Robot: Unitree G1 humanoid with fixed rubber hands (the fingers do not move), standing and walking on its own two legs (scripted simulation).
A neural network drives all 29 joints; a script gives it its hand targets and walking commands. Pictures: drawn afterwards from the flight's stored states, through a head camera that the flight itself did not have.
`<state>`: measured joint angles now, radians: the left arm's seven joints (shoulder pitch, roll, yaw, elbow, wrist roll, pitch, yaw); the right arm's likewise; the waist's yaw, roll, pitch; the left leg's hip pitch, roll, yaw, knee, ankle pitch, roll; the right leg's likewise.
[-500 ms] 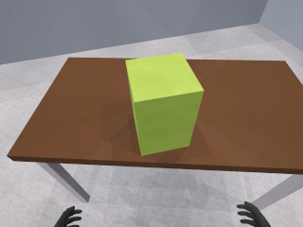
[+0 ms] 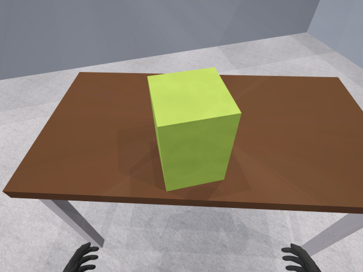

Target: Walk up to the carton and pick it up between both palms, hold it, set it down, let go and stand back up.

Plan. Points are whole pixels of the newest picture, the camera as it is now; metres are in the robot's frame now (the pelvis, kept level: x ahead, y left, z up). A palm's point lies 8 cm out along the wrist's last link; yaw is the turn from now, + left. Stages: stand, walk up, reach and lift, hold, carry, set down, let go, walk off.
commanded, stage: stand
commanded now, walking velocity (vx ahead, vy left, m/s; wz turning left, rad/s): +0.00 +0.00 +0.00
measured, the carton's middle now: (189, 132) +0.43 -0.01 +0.05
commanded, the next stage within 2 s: none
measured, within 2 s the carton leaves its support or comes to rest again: neither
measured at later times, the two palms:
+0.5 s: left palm out of the picture +0.12 +0.25 -0.08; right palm out of the picture +0.09 -0.27 -0.09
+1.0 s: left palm out of the picture +0.11 +0.25 -0.08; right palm out of the picture +0.09 -0.27 -0.09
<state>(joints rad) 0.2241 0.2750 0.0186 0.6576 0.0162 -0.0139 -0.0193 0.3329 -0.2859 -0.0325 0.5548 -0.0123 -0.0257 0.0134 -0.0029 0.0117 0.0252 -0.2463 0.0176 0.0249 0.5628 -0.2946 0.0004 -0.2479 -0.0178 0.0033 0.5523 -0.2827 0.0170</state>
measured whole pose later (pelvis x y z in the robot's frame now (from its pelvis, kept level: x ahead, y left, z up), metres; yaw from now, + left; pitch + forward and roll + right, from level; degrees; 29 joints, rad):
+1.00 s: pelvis -0.01 -0.01 +0.00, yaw +0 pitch -1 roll +0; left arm 0.27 0.28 0.00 0.64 0.01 -0.01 -0.02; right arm 0.32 -0.30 -0.01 0.61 -0.01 -0.02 0.01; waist 0.00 0.01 0.03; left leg -0.26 0.03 0.02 0.56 -0.28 -0.01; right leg -0.26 0.00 0.00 0.55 -0.27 0.00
